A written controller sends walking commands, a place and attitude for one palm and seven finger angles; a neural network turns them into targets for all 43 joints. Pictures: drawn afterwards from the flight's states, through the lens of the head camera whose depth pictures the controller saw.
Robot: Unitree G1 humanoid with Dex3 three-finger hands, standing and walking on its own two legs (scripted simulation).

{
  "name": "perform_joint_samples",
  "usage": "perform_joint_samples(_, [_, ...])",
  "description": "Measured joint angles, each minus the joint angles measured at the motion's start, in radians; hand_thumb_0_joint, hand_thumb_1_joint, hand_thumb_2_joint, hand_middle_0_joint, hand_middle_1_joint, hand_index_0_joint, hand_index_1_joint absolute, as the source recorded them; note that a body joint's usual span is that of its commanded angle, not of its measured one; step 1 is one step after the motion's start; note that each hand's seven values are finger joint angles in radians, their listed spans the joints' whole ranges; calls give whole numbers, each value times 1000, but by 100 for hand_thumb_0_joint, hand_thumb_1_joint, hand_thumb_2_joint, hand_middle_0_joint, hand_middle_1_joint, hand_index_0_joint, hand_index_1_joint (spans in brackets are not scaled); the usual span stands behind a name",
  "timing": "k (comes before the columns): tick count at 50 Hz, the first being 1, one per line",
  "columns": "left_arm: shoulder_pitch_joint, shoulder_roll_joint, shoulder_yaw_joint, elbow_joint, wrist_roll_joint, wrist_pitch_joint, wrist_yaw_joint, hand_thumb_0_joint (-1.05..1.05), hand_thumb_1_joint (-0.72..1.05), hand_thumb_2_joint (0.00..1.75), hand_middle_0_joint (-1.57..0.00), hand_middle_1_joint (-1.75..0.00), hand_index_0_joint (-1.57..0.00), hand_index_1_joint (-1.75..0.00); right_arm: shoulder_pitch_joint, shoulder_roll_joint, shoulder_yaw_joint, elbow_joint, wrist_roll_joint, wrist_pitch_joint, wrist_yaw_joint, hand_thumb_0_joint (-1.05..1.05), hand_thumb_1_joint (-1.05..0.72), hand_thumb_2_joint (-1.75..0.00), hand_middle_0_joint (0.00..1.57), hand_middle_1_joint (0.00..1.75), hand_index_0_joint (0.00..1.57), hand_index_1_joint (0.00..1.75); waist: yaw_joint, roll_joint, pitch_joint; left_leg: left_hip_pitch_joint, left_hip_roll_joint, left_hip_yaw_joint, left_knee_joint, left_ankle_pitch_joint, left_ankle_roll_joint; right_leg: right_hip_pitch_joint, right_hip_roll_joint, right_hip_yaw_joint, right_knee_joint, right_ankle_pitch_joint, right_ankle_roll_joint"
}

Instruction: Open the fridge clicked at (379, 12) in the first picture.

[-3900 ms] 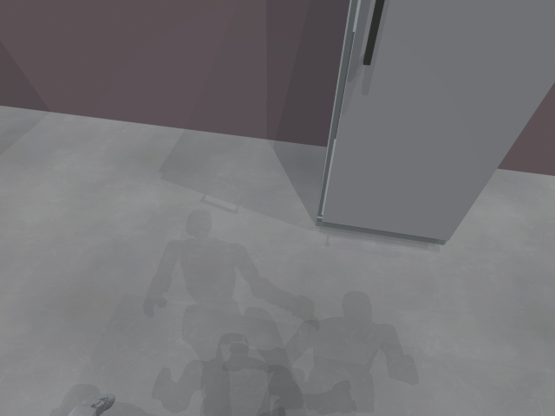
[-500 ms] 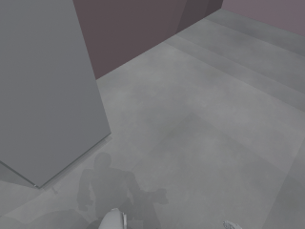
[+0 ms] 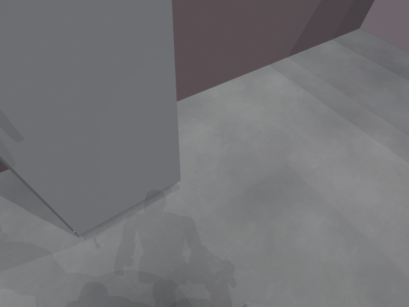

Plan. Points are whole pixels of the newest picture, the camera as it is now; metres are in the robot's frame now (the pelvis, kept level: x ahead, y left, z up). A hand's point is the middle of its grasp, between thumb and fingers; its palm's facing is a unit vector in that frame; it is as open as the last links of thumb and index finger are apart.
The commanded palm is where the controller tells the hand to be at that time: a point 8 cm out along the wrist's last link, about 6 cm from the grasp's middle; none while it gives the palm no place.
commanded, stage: turn to face it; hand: left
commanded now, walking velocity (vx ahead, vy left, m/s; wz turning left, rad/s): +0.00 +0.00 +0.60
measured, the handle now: out of the picture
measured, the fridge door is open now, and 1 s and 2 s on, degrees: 0 0 0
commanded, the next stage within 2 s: take the last steps up to it in 1.06 s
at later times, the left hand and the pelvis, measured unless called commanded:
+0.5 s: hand out of the picture -0.01 +0.15 -0.16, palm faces +0.34 -0.91 -0.25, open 7.4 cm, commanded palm none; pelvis -0.02 -0.05 +0.00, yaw +21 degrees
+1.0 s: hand out of the picture -0.09 +0.20 -0.16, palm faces +0.53 -0.81 -0.26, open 7.4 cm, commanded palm none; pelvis -0.05 -0.02 +0.00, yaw +31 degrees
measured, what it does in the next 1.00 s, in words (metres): steps on the spot, turning left: right foot, then left foot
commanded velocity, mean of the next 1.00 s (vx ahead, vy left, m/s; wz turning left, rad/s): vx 0.00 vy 0.00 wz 0.46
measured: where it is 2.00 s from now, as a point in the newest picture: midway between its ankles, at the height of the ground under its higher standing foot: outside the picture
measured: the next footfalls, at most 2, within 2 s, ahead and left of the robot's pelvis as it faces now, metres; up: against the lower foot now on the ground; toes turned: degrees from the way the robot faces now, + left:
right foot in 0.16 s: +0.04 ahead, -0.15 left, +0.00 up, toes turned +6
left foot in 0.62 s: -0.04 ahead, +0.10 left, +0.00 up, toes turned +32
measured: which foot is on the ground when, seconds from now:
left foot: down 0.00-0.16, up 0.18-0.60, down 0.62-1.00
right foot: up 0.00-0.14, down 0.16-0.62, up 0.64-1.00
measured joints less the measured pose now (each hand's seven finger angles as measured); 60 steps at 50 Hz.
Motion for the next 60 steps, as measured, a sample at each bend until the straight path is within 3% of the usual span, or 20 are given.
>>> perform_joint_samples(4, [-30, 2, -2, -23, -6, -1, 3, 0, 91, 90, -20, -30, -20, -30, 17, -11, -13, -1, -2, 9, 1, 0, -91, -90, 21, 30, 20, 30, -20, 21, 1, -22, -15, -48, 13, 8, -20, 51, 29, 4, -121, -17, -6])
perform_joint_samples(7, [-42, -3, -10, -46, -12, -13, 4, 0, 91, 90, -20, -30, -20, -30, 27, -24, -24, -3, 1, 19, 4, 0, -90, -90, 21, 30, 20, 30, -25, 38, -8, -46, -32, -84, 42, 7, -42, 133, 49, -4, -301, 53, -16])
perform_joint_samples(9, [-42, -12, -16, -59, -5, -25, 7, 0, 91, 90, -20, -30, -20, -30, 29, -35, -35, -3, 7, 29, 5, 0, -90, -90, 20, 30, 20, 30, -18, 52, -13, -87, -41, -91, 134, -87, -63, 167, 48, -20, -380, 121, -51])
perform_joint_samples(12, [-30, -31, -32, -68, -1, -22, 10, 0, 91, 90, -20, -30, -20, -30, 28, -52, -48, -3, -1, 45, 10, 1, -90, -90, 20, 30, 20, 30, -22, 61, -21, -176, -37, -34, 428, -250, -83, 198, 22, -67, -381, 115, -79])
perform_joint_samples(15, [-16, -40, -39, -70, -1, -26, 9, 0, 91, 90, -20, -30, -20, -30, 17, -64, -51, -10, -3, 47, 21, 1, -91, -90, 20, 30, 20, 30, -23, 51, -20, -220, 3, 18, 637, -227, -106, 235, -5, -102, -412, 122, -81])
perform_joint_samples(17, [-11, -45, -45, -71, 0, -31, 8, 0, 91, 90, -20, -30, -20, -30, 8, -68, -51, -18, -2, 46, 25, 1, -91, -90, 20, 30, 20, 30, -25, 44, -12, -222, 32, 32, 690, -212, -119, 249, -22, -129, -418, 122, -81])
perform_joint_samples(23, [10, -50, -54, -74, 8, -37, 1, 0, 90, 90, -20, -30, -21, -30, -41, -75, -43, -26, 0, 59, 29, 1, -91, -90, 20, 30, 20, 30, -4, 18, 18, -154, 88, 63, 585, -246, -139, 252, -70, -208, -392, 103, -71])
perform_joint_samples(28, [39, -20, -44, -63, 14, -28, -4, 0, 90, 90, -21, -30, -21, -30, -100, -69, -27, -48, 6, 48, 31, 1, -91, -90, 20, 30, 20, 30, 30, -14, 48, -47, 90, 113, 355, -274, -121, 223, -112, -262, -335, 77, -47])
perform_joint_samples(30, [55, 1, -35, -54, 11, -23, -6, 0, 90, 90, -21, -30, -21, -30, -116, -66, -19, -63, 7, 34, 31, 1, -91, -90, 20, 30, 20, 30, 40, -27, 51, 16, 80, 134, 218, -211, -107, 203, -130, -283, -290, 55, -29])
perform_joint_samples(31, [66, 14, -30, -50, 7, -19, -7, 0, 90, 90, -21, -30, -21, -30, -122, -66, -16, -72, 5, 23, 31, 1, -91, -90, 20, 30, 20, 30, 43, -36, 50, 41, 73, 139, 156, -141, -87, 181, -143, -283, -243, 39, -21])
perform_joint_samples(32, [66, 32, -23, -40, 3, -11, -7, 0, 90, 90, -21, -30, -21, -30, -132, -57, -14, -77, 5, 11, 29, 1, -91, -90, 20, 30, 20, 30, 46, -57, 57, 33, 59, 140, 168, -137, -63, 145, -149, -246, -162, -17, -9])
perform_joint_samples(35, [65, 63, -10, -15, 2, 24, 1, 1, 91, 90, -20, -30, -20, -30, -139, -38, 3, -86, 8, -9, 21, 0, -91, -90, 20, 30, 20, 30, 58, -71, 59, 35, 53, 130, 176, -175, -20, 41, -97, -130, 82, -127, 4])
perform_joint_samples(40, [48, 69, -5, -10, 1, 23, -8, 1, 91, 90, -20, -30, -20, -30, -122, -23, 16, -80, 6, -8, 3, 0, -90, -90, 20, 30, 20, 30, 50, -45, 39, 75, 43, 96, 72, -117, -10, -39, -59, -63, 191, -12, 14])
perform_joint_samples(48, [7, 34, -18, -29, -1, 16, -5, 1, 91, 90, -20, -30, -20, -30, -69, 3, 23, -48, 2, -1, 3, 0, -90, -90, 21, 30, 20, 30, 23, -15, 12, 94, 12, 57, 6, -66, -7, 16, -28, -32, 4, 5, 14])
perform_joint_samples(52, [-9, 4, -29, -38, -5, 4, -2, 0, 91, 90, -20, -30, -20, -30, -42, 5, 19, -26, -1, 9, 4, 0, -90, -90, 21, 30, 20, 30, 5, 5, 5, 73, 2, 40, 25, -66, -19, 94, 0, -37, -162, 13, -3])
perform_joint_samples(54, [-8, -10, -36, -42, -7, -9, -1, 0, 91, 90, -20, -30, -20, -30, -26, 3, 14, -14, 2, 11, 4, 0, -90, -90, 21, 30, 20, 30, 2, 12, -3, 54, -5, 34, 52, -74, -30, 156, 12, -45, -296, 90, -9])
perform_joint_samples(57, [-5, -42, -50, -36, 1, -31, 3, 0, 91, 90, -20, -30, -20, -30, -10, -12, 1, 7, 12, 21, 4, 0, -90, -90, 21, 30, 20, 30, -2, 49, -4, -2, -3, 11, 183, -201, -54, 191, 24, -73, -361, 113, -69])
perform_joint_samples(60, [12, -63, -57, -34, 3, -38, 4, 0, 91, 90, -20, -30, -20, -30, 4, -21, -10, 26, 7, 38, 7, 1, -90, -90, 20, 30, 20, 30, -2, 52, -10, -78, -6, 12, 431, -290, -69, 212, 8, -97, -387, 125, -92])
